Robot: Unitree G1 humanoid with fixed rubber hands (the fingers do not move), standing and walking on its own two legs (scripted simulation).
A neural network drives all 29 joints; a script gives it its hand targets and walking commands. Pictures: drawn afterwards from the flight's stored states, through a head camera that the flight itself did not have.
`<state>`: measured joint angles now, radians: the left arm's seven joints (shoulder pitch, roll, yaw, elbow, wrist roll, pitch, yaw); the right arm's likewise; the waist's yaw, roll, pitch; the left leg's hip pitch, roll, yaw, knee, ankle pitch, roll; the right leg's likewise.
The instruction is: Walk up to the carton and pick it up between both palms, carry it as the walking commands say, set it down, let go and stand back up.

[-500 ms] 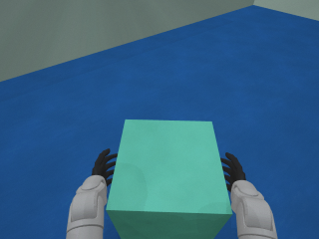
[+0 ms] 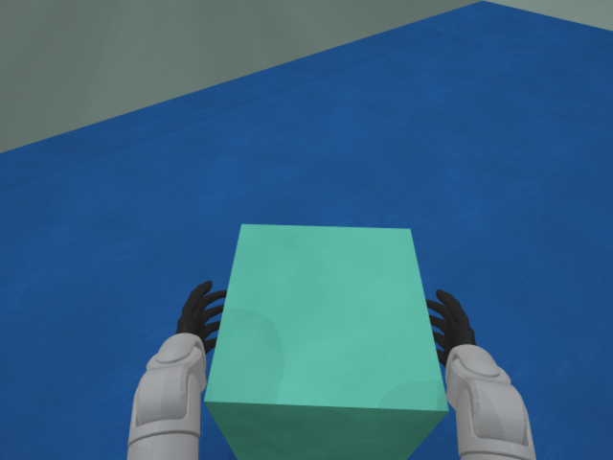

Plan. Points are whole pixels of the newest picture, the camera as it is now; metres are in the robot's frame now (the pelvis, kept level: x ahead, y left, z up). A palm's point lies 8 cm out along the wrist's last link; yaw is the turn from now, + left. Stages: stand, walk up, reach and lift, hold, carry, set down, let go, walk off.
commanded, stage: carry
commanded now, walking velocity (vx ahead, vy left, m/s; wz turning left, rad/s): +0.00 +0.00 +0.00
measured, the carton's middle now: (321, 352) +0.30 +0.00 -0.06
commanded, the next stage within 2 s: hold in 0.34 s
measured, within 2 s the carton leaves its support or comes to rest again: neither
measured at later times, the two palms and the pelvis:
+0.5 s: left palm (185, 340) +0.27 +0.17 +0.04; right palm (455, 354) +0.25 -0.16 +0.04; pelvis +0.00 +0.01 +0.00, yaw +2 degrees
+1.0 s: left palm (189, 331) +0.30 +0.19 +0.00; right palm (428, 336) +0.30 -0.15 -0.01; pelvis +0.01 +0.01 +0.01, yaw +5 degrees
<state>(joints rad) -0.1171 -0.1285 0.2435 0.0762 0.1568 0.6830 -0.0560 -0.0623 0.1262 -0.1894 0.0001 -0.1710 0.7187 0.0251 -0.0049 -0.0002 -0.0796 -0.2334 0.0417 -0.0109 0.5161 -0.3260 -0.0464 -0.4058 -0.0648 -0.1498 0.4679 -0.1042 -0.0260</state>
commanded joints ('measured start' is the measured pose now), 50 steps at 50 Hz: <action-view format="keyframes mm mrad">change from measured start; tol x16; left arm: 1 -466 -757 -673 -79 -197 -11 -172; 14 -422 -745 -651 -39 -194 -5 -170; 22 -657 -676 -761 -89 -242 -73 -183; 28 -382 -733 -533 58 -125 -43 -180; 42 -816 -833 -627 152 -143 -272 -241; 50 -552 -822 -504 380 -71 -310 -242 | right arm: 1 -525 785 673 -128 225 -47 180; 28 -622 675 688 -181 272 -13 176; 38 -686 794 481 195 126 -123 212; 50 -531 803 450 227 69 -279 188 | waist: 1 8 -8 -228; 20 -57 63 -222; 31 -14 -13 100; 42 -141 85 -353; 50 -111 49 -286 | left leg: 1 -63 77 0 -100 104 33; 24 -37 -94 -72 -203 163 79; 36 -273 -114 -72 -294 -141 122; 50 -330 -149 -77 -149 296 66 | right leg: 1 253 -126 119 -66 16 -11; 17 268 -132 121 -86 -6 -2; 18 628 131 137 -38 111 22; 20 666 127 161 -32 182 17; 36 707 162 144 -98 -61 48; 50 619 139 188 -4 416 37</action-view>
